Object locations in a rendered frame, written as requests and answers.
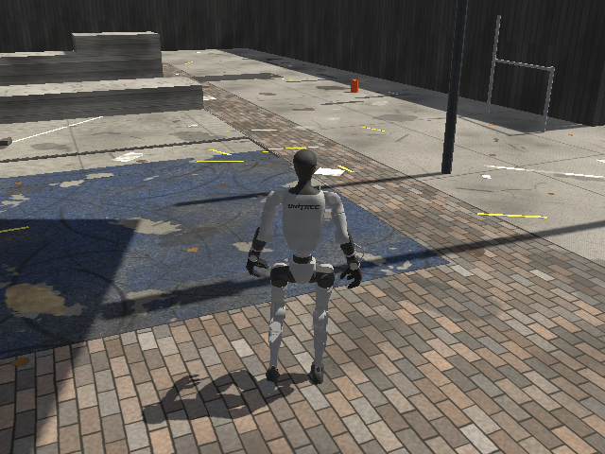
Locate right robot forearm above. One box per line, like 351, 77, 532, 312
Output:
340, 230, 360, 271

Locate left robot thigh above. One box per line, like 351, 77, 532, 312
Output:
270, 263, 289, 322

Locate right robot thigh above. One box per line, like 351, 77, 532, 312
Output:
313, 264, 335, 327

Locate robot left hand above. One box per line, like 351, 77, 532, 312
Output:
246, 258, 268, 277

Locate robot right hand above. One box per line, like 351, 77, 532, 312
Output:
340, 266, 362, 288

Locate left robot forearm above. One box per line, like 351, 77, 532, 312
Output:
248, 227, 267, 262

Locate robot left upper arm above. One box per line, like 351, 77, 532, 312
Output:
256, 190, 285, 242

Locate robot thigh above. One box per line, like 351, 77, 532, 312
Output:
313, 264, 335, 327
270, 263, 289, 322

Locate robot right upper arm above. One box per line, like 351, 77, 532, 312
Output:
323, 191, 350, 245

